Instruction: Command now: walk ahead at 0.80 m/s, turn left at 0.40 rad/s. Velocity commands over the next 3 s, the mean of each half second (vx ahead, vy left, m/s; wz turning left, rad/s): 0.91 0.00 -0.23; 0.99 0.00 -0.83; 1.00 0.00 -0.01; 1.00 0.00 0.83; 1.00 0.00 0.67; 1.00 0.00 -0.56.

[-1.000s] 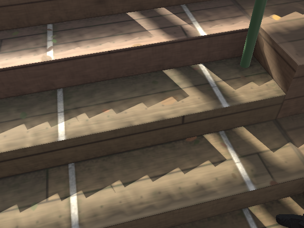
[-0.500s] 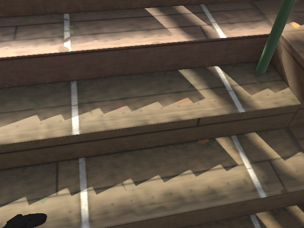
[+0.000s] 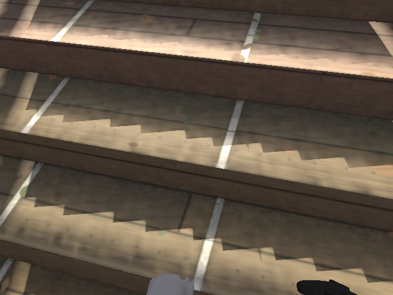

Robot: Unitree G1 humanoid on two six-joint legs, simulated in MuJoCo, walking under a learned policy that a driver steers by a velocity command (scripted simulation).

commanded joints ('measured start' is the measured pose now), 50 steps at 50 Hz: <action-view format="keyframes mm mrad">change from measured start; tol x64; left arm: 1 45 68 13 15 -20 -10 24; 50 -469 56 83 -393 26 -86 -25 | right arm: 1 -323 -25 13 -221 18 -21 1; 50 363 -264 -82 40 3 -117 -48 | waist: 1 -9 -178 248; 50 -183 195 -206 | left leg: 1 -140 36 73 -203 -64 14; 9 1445 207 -424 -1336 -575 175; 24 749 182 356 -2069 356 -83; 29 1251 314 341 -1299 1958 13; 32 424 -54 79 -124 183 -96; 37 -106 25 -14 393 -8 -24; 42 -48 96 73 -49 -323 -15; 47 1399 90 -87 -998 -281 40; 50 1454 312 -496 -1426 890 160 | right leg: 1 -82 -210 209 -418 72 -92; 7 84 -315 89 80 2112 -160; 10 -663 67 296 1199 406 -85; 20 -1234 50 253 1872 215 -182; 29 -299 144 -44 811 -80 -209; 32 51 -6 836 92 386 -388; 43 -555 34 541 -418 430 -250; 47 -424 1 488 448 1966 -114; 50 -907 223 449 1413 251 -76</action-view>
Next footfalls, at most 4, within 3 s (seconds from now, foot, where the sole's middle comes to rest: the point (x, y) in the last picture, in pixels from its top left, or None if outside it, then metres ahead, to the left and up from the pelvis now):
0.14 left None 0.25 0.10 -0.62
0.60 right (241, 250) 0.53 -0.04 -0.47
0.98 left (226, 130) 0.84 0.00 -0.33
1.28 right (365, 44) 1.04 -0.42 -0.18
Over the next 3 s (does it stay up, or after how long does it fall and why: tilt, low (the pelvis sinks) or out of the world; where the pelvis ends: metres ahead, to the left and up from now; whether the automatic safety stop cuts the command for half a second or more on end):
stays up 2.43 -0.62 1.17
